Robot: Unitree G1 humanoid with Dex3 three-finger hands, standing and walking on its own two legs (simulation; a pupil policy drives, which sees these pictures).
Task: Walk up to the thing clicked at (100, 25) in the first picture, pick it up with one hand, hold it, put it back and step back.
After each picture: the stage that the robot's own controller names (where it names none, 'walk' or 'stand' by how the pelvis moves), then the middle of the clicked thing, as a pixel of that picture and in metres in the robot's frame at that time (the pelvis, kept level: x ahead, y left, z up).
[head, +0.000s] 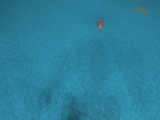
stand; (100, 24) +1.72 -0.21 -0.72
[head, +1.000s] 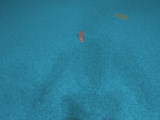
walk; (81, 36) +1.58 +0.15 -0.70
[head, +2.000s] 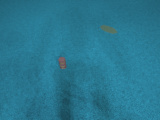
walk; (62, 63) +1.02 +0.29 -0.71
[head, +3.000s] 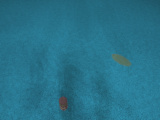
walk; (63, 103) +0.61 +0.19 -0.70
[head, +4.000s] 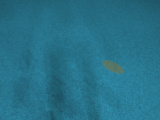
stand; out of the picture +0.39 +0.19 -0.70
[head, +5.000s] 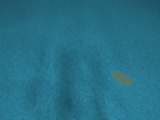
stand; out of the picture +0.34 +0.19 -0.71
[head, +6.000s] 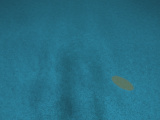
stand; out of the picture +0.33 +0.19 -0.72
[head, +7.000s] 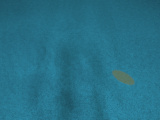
stand; out of the picture +0.32 +0.19 -0.72
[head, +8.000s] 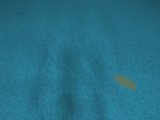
stand; out of the picture +0.31 +0.18 -0.73
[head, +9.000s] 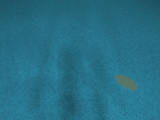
stand; out of the picture +0.32 +0.17 -0.73
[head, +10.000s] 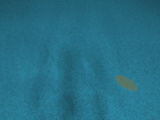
stand; out of the picture +0.31 +0.17 -0.73
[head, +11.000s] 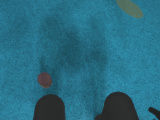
go down; (45, 80) +0.40 +0.17 -0.43
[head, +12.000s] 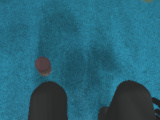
go down; (43, 67) +0.43 +0.18 -0.32
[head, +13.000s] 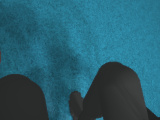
close in; out of the picture +0.42 +0.22 -0.24
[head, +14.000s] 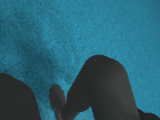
close; out of the picture +0.42 +0.24 -0.23
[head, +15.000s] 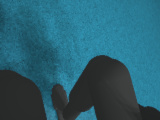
lift; out of the picture +0.39 +0.22 -0.23
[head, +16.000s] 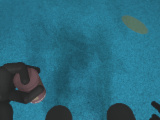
lift; (31, 86) +0.32 +0.18 -0.03
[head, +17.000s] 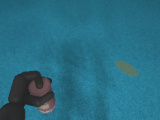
hold; (43, 95) +0.31 +0.16 -0.01
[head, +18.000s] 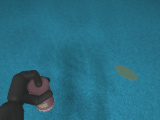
hold; (42, 94) +0.31 +0.16 -0.01
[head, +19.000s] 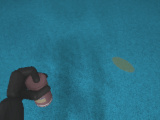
crouch; (40, 90) +0.34 +0.17 -0.03
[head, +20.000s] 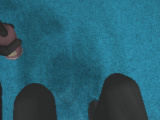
lower; (8, 43) +0.46 +0.21 -0.11
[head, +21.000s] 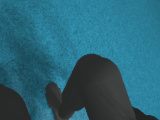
lower; out of the picture +0.44 +0.25 -0.23
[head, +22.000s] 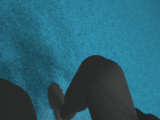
lower; out of the picture +0.43 +0.25 -0.23
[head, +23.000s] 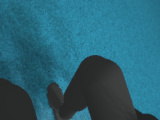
lower; out of the picture +0.43 +0.25 -0.24
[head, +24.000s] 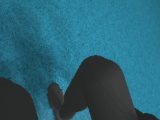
lower; out of the picture +0.43 +0.25 -0.24
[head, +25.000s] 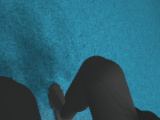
open; out of the picture +0.42 +0.23 -0.24
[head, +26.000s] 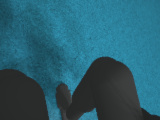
stand; out of the picture +0.42 +0.22 -0.23
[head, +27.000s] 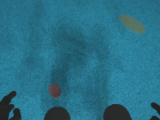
walk; (55, 91) +0.40 +0.16 -0.50
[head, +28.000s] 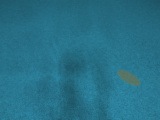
stand; out of the picture +0.35 +0.15 -0.67
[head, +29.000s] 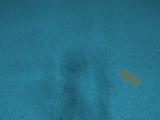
stand; out of the picture +0.36 +0.16 -0.67
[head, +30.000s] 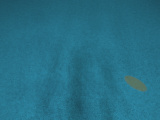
stand; out of the picture +0.37 +0.15 -0.72
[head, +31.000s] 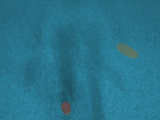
walk; (66, 108) +0.42 +0.13 -0.70
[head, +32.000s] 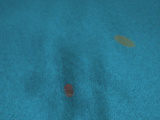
walk; (68, 90) +0.60 +0.15 -0.70
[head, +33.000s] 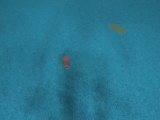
walk; (66, 62) +0.94 +0.19 -0.70
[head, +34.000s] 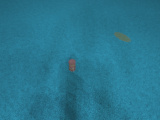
stand; (72, 65) +1.01 +0.13 -0.71
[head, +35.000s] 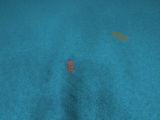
stand; (71, 66) +1.01 +0.15 -0.73
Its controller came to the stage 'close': yes
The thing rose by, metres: 0.71
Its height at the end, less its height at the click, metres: +0.00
